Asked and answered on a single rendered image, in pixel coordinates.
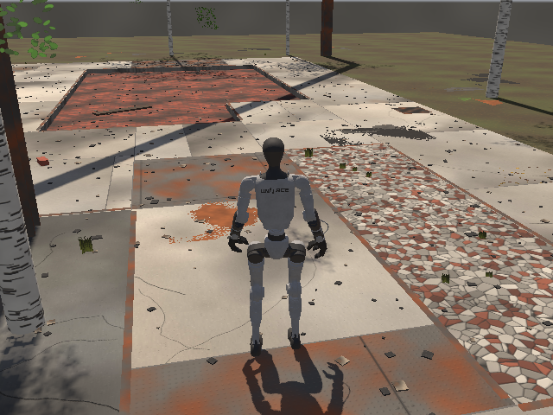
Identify robot right hand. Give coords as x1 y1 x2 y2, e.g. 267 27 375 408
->
307 240 327 259

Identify robot left forearm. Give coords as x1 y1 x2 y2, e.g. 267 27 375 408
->
230 210 244 239

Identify left robot upper arm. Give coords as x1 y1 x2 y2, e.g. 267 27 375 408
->
235 176 257 224

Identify left robot thigh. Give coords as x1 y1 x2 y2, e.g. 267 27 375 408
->
247 241 264 302

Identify robot right forearm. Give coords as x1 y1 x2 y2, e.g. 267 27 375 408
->
308 208 325 243

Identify robot left foot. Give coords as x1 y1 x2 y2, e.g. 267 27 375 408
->
250 334 263 356

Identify robot left hand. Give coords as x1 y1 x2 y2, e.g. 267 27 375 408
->
228 236 248 252

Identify right robot upper arm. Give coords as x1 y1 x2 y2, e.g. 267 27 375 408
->
292 174 316 222

